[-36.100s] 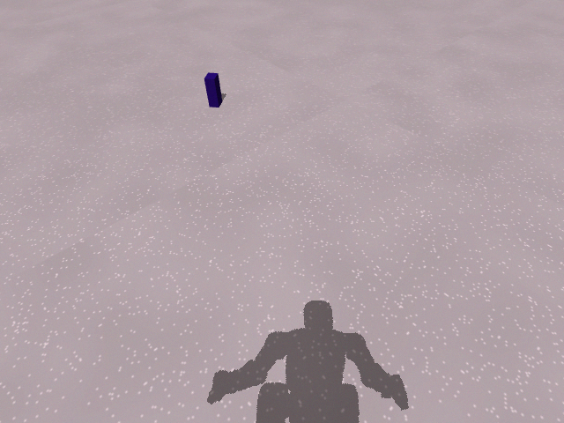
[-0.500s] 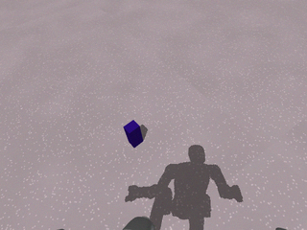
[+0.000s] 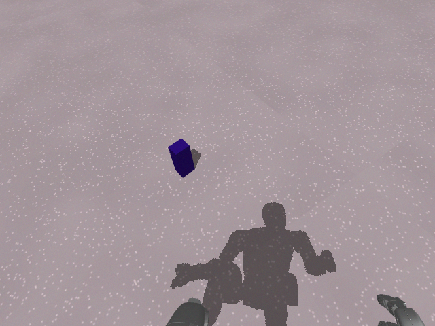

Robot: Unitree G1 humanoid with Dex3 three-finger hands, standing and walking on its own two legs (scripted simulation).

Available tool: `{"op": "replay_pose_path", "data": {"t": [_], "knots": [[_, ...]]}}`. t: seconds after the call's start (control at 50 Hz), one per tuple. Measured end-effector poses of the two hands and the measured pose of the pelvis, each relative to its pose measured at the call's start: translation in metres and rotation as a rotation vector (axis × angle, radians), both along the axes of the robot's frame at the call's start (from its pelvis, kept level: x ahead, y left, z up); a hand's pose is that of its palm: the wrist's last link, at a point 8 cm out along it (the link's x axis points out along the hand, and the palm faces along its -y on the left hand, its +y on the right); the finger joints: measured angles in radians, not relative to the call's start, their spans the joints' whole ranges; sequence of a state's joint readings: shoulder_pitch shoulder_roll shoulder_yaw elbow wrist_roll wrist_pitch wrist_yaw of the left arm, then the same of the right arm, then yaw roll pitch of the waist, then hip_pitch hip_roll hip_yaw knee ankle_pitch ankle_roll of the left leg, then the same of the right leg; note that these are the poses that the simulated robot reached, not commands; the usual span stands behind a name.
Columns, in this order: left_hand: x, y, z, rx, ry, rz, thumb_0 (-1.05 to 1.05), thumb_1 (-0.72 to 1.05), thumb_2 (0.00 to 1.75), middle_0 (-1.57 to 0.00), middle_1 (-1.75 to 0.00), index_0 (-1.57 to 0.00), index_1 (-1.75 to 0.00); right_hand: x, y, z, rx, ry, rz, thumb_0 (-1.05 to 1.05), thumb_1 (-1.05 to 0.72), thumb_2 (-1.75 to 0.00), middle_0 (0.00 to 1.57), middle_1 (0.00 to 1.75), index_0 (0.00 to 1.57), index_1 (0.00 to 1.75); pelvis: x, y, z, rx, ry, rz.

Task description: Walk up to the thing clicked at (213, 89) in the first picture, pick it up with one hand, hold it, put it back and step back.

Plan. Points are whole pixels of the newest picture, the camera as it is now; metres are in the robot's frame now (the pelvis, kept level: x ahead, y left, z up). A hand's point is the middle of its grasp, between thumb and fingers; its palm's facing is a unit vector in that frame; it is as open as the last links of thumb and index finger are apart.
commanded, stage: step back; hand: left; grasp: from the side
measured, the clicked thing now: (182, 158) +0.95 +0.30 -0.64
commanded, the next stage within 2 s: stand in 1.36 s
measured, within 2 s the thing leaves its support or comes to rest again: neither
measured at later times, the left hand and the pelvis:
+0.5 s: hand out of the picture -0.07 +0.30 -0.13, palm faces +0.11 -0.91 -0.40, open 7.4 cm; pelvis -0.09 +0.01 +0.02, yaw +6 degrees
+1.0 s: hand out of the picture -0.01 +0.31 -0.14, palm faces +0.08 -0.93 -0.37, open 7.4 cm; pelvis -0.06 +0.04 +0.01, yaw +3 degrees
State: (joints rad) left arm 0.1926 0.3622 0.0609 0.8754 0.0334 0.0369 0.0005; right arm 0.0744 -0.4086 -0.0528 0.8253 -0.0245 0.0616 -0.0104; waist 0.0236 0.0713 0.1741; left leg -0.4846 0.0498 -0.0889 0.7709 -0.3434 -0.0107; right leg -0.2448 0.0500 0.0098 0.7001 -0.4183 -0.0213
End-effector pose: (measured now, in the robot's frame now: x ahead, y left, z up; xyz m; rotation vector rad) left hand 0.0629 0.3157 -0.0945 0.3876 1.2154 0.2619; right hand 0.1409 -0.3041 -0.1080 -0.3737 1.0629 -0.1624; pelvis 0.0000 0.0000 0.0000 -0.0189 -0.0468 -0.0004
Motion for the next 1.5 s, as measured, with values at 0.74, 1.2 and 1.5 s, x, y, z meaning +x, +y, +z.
{"op": "replay_pose_path", "data": {"t": [0.74,1.2,1.5], "knots": [[-0.133,-0.002,0.002,-0.059,-0.045,0.108,0.0,0.9,0.9,-0.2,-0.3,-0.2,-0.3,-0.124,0.01,0.007,0.002,0.123,0.037,0.0,-0.91,-0.9,0.2,0.3,0.2,0.3,-0.083,0.007,0.014,0.003,-0.004,0.095],[-0.046,0.031,0.008,-0.058,-0.066,0.031,0.0,0.9,0.9,-0.2,-0.3,-0.2,-0.3,-0.071,0.063,0.016,0.062,0.054,-0.008,0.0,-0.9,-0.9,0.2,0.3,0.2,0.3,-0.055,0.036,0.023,0.017,0.007,0.039],[-0.043,0.014,0.011,-0.097,-0.047,0.005,0.0,0.9,0.9,-0.2,-0.3,-0.2,-0.3,-0.096,0.046,0.024,0.049,0.091,-0.057,0.0,-0.91,-0.9,0.2,0.3,0.2,0.3,-0.058,0.034,0.033,0.021,-0.002,0.039]]}}
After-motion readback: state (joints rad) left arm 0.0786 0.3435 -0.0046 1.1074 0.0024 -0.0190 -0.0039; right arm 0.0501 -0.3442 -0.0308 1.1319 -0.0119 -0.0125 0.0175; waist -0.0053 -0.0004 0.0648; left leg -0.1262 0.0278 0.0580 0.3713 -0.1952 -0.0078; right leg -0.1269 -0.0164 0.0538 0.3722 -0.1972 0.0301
